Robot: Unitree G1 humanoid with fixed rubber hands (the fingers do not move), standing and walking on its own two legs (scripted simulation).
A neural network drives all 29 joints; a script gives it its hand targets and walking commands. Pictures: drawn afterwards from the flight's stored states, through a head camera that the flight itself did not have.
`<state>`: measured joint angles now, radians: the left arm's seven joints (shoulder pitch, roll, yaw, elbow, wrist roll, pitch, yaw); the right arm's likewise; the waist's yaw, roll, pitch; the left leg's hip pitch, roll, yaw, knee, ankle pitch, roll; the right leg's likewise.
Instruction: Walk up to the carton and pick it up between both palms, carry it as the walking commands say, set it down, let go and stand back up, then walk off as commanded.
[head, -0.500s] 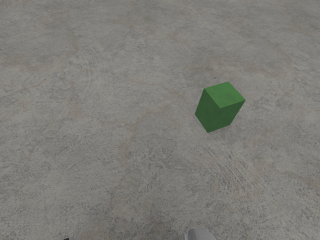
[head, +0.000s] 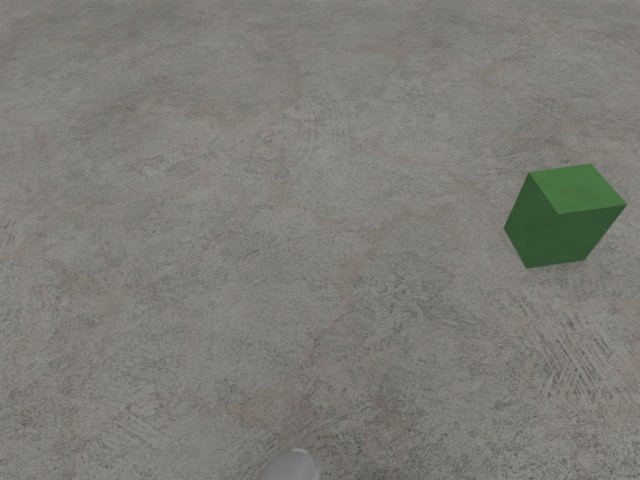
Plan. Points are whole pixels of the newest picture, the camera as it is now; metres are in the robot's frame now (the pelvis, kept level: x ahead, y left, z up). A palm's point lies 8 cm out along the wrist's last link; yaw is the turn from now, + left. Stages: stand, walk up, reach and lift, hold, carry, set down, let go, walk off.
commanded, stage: walk off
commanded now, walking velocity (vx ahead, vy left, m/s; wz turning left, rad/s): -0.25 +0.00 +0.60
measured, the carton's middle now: (557, 217) +0.99 -0.83 -0.62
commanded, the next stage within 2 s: stand in 0.90 s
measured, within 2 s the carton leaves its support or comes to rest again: neither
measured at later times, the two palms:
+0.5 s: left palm out of the picture -0.14 +0.32 -0.12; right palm out of the picture +0.00 -0.21 -0.13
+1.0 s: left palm out of the picture -0.38 +0.24 -0.15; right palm out of the picture -0.09 -0.21 -0.13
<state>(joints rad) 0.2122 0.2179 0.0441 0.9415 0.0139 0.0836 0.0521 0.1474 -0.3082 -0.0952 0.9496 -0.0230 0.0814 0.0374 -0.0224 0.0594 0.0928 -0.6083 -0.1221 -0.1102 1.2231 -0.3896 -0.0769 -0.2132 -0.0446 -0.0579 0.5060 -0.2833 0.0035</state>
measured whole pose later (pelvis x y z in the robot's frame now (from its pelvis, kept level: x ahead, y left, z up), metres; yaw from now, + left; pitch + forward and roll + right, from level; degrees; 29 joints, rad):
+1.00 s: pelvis -0.30 -0.02 -0.02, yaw +36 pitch -3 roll +1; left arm 0.13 0.26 0.06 0.90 0.02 0.06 0.01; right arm 0.15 -0.27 -0.07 0.99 0.00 0.08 0.02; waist 0.01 -0.07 0.14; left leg -0.19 0.00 0.01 0.60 -0.34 -0.03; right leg -0.35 -0.18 -0.15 0.72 -0.35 0.05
